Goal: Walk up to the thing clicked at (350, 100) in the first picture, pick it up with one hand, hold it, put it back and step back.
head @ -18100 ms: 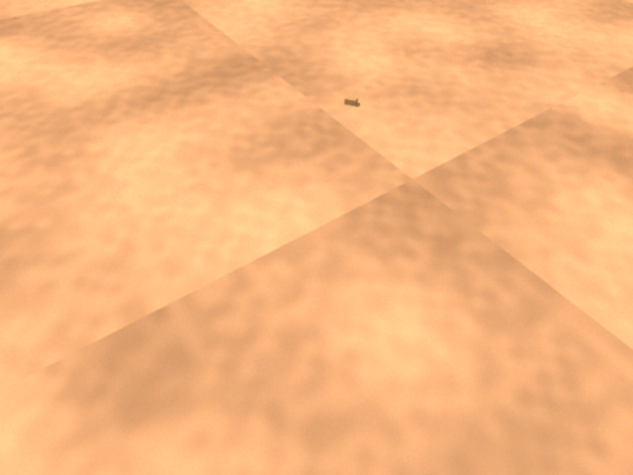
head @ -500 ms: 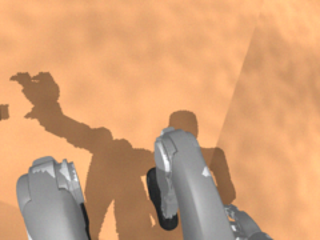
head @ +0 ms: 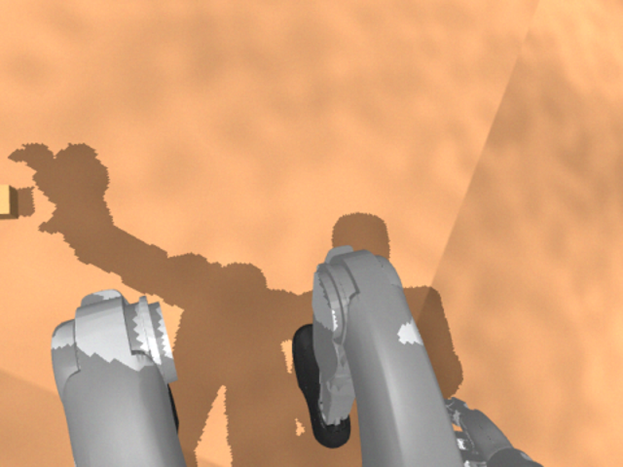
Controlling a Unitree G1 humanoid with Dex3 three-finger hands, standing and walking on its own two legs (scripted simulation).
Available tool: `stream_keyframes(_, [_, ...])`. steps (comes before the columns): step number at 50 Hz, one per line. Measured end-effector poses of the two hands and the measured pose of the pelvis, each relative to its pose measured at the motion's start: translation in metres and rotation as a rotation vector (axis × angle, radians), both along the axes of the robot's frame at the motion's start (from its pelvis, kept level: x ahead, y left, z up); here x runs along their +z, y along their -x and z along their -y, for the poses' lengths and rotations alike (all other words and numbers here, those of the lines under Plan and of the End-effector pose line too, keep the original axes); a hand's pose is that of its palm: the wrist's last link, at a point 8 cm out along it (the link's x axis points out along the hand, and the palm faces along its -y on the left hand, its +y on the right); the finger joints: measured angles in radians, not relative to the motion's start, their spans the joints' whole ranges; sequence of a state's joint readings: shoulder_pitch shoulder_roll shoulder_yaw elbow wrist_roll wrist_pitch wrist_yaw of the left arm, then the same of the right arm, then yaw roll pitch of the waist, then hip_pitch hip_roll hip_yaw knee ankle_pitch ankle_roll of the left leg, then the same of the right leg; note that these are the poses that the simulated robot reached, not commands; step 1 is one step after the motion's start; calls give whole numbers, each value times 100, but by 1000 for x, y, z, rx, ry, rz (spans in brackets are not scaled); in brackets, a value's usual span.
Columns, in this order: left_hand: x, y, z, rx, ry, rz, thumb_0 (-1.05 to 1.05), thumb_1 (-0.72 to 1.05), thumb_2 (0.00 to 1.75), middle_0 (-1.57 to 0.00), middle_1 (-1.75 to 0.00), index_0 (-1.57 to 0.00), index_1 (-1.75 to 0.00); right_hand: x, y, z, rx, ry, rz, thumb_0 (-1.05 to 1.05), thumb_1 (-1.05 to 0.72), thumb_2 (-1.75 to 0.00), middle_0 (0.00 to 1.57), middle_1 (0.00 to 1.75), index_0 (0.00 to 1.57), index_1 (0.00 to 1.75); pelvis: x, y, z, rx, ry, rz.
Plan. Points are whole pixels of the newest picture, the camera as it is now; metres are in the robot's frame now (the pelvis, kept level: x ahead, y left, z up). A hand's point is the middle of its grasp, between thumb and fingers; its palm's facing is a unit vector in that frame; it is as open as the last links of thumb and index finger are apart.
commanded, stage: rest palm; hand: left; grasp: from above
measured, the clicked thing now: out of the picture +0.46 +0.35 -0.30
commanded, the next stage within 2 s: close in 1.90 s
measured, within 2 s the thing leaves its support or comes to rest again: neither
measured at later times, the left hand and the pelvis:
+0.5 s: hand out of the picture +0.45 +0.34 -0.22, palm faces -0.48 -0.07 -0.87, open 12.4 cm; pelvis +0.00 +0.00 -0.01, yaw -2 degrees
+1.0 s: hand out of the picture +0.44 +0.34 -0.25, palm faces -0.47 -0.09 -0.88, open 13.1 cm; pelvis +0.00 +0.00 -0.02, yaw -3 degrees
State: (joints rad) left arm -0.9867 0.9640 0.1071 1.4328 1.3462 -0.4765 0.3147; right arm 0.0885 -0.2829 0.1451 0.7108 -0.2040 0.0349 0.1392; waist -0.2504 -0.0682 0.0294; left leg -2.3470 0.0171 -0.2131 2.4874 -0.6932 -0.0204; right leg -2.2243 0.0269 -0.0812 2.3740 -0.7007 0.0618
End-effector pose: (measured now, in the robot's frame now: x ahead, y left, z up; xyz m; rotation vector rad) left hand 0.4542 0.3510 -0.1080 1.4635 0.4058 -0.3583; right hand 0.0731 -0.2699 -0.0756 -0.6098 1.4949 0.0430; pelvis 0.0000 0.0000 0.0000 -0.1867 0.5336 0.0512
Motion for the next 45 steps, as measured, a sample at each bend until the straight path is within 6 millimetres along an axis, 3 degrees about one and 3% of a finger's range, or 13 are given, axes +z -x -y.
stream_keyframes(8, [-14, 2, 8, -10, -6, 20, 0, -18, 75, -40, -70, -40, -71, 3, -11, -4, 34, 8, 63, 0, -91, -89, 20, 29, 20, 30, -4, 3, -1, -4, 3, 16])
stream_keyframes(25, [-59, 0, 11, 49, -37, -14, 0, -22, 77, -36, -69, -36, -71, 3, 24, -11, 50, 11, -3, 0, -91, -90, 21, 29, 21, 30, -15, 1, -3, -19, 15, 26])
stream_keyframes(45, [-79, 4, 9, 56, -18, -18, 0, -31, 84, -31, -71, -29, -74, 5, -6, -10, 163, 9, 19, 0, -91, -90, 20, 29, 21, 30, -17, -3, -4, -33, 30, 49])
